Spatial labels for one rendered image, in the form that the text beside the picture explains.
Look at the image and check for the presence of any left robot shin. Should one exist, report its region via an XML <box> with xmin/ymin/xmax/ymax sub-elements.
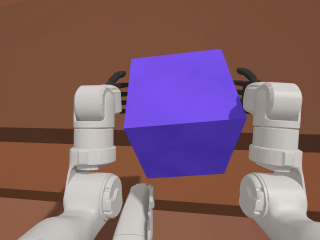
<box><xmin>131</xmin><ymin>187</ymin><xmax>153</xmax><ymax>240</ymax></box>

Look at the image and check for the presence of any left robot hand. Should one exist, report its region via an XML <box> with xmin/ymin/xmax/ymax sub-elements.
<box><xmin>106</xmin><ymin>71</ymin><xmax>129</xmax><ymax>114</ymax></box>

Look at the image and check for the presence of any left robot upper arm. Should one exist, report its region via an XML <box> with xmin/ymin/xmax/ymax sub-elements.
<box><xmin>17</xmin><ymin>172</ymin><xmax>123</xmax><ymax>240</ymax></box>

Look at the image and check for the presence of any left robot thigh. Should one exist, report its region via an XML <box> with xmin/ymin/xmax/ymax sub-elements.
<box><xmin>112</xmin><ymin>183</ymin><xmax>155</xmax><ymax>240</ymax></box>

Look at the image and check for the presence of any right robot forearm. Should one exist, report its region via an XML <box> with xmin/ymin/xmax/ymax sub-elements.
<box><xmin>243</xmin><ymin>82</ymin><xmax>308</xmax><ymax>211</ymax></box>

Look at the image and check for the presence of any right robot upper arm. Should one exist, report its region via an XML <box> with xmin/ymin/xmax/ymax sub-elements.
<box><xmin>239</xmin><ymin>172</ymin><xmax>320</xmax><ymax>240</ymax></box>

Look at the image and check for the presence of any carton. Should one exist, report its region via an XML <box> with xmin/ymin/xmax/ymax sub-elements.
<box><xmin>123</xmin><ymin>49</ymin><xmax>247</xmax><ymax>179</ymax></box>

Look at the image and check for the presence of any right robot hand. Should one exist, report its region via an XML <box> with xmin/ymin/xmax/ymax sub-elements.
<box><xmin>233</xmin><ymin>67</ymin><xmax>260</xmax><ymax>114</ymax></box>

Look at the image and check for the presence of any left robot forearm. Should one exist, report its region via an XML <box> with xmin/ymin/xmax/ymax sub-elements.
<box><xmin>63</xmin><ymin>84</ymin><xmax>122</xmax><ymax>208</ymax></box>

